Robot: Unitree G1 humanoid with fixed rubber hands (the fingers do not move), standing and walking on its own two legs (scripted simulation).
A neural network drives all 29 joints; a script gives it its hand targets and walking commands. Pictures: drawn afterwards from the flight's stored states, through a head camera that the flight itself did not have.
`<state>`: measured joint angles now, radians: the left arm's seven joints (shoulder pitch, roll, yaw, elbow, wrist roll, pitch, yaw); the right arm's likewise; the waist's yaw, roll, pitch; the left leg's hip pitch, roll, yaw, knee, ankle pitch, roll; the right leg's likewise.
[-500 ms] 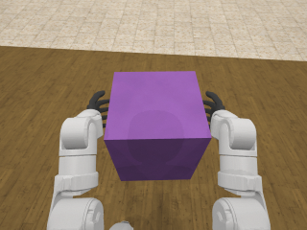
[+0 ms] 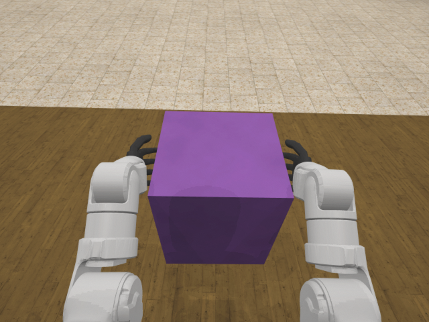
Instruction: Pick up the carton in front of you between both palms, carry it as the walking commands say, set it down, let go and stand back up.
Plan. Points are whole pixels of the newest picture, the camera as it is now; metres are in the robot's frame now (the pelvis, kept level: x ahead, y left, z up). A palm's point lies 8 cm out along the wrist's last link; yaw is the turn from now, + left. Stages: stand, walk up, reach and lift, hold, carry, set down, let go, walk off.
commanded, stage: carry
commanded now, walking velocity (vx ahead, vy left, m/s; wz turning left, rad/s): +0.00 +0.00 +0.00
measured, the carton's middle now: (217, 191) +0.37 +0.00 +0.04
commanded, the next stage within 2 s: none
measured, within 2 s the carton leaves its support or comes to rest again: neither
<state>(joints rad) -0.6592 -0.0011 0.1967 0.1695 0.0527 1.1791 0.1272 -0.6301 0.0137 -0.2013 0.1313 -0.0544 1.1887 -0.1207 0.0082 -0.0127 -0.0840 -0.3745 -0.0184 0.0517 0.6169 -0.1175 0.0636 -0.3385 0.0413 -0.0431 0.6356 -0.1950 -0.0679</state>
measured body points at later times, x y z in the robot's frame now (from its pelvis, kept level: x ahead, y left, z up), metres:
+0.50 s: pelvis -0.05 +0.01 +0.00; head -0.06 +0.01 +0.45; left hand +0.31 +0.16 +0.12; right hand +0.31 -0.14 +0.12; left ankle -0.02 +0.10 -0.73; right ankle -0.05 -0.08 -0.73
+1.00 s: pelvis -0.06 +0.00 +0.00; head -0.08 +0.00 +0.45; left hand +0.30 +0.16 +0.12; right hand +0.30 -0.14 +0.12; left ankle -0.02 +0.10 -0.73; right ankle -0.04 -0.08 -0.73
